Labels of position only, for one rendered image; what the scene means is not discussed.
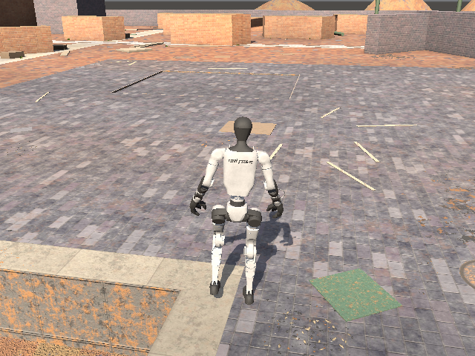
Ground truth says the robot left upper arm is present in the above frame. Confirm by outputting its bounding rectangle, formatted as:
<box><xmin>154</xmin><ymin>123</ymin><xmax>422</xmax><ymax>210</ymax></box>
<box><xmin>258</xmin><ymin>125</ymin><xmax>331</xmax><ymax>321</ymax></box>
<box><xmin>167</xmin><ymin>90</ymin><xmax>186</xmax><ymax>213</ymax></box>
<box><xmin>202</xmin><ymin>148</ymin><xmax>226</xmax><ymax>188</ymax></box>

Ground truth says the robot left thigh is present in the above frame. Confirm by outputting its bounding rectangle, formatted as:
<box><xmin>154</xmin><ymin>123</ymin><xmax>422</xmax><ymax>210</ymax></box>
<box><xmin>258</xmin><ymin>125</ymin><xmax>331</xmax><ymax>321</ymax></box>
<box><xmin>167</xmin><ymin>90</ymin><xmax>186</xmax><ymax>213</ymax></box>
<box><xmin>212</xmin><ymin>205</ymin><xmax>227</xmax><ymax>247</ymax></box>

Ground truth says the robot left hand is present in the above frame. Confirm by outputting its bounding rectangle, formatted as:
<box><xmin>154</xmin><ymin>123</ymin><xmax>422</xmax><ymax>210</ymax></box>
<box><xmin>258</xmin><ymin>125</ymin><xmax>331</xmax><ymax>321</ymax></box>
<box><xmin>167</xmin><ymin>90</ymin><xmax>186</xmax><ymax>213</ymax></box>
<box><xmin>189</xmin><ymin>197</ymin><xmax>206</xmax><ymax>216</ymax></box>

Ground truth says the robot right hand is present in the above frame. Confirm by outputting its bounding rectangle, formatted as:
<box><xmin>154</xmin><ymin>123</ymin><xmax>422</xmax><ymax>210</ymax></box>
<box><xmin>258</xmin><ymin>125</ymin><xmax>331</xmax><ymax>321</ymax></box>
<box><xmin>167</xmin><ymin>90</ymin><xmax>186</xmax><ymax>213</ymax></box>
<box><xmin>266</xmin><ymin>203</ymin><xmax>284</xmax><ymax>218</ymax></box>

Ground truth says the robot torso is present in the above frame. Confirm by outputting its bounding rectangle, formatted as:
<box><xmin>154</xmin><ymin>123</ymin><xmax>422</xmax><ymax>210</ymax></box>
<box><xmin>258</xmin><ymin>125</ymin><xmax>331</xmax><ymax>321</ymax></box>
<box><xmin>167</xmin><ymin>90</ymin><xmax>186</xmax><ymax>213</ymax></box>
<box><xmin>223</xmin><ymin>145</ymin><xmax>258</xmax><ymax>223</ymax></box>

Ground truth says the robot left forearm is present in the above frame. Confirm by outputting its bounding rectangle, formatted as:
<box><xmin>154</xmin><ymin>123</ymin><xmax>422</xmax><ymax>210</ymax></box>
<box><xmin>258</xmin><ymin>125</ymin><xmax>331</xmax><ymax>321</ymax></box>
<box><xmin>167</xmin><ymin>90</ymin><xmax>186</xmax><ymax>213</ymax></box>
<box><xmin>193</xmin><ymin>176</ymin><xmax>209</xmax><ymax>202</ymax></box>

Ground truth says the robot right upper arm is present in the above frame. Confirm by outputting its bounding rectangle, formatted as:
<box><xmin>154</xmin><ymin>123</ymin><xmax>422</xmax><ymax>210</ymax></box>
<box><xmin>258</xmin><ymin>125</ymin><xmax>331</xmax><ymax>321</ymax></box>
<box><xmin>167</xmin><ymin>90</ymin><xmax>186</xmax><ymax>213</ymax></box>
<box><xmin>257</xmin><ymin>150</ymin><xmax>275</xmax><ymax>191</ymax></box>

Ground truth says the robot right forearm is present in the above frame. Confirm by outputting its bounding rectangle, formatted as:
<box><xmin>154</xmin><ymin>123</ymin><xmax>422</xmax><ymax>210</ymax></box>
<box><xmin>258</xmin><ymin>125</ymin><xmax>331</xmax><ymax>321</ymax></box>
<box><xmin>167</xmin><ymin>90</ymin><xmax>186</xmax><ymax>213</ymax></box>
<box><xmin>268</xmin><ymin>180</ymin><xmax>282</xmax><ymax>206</ymax></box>

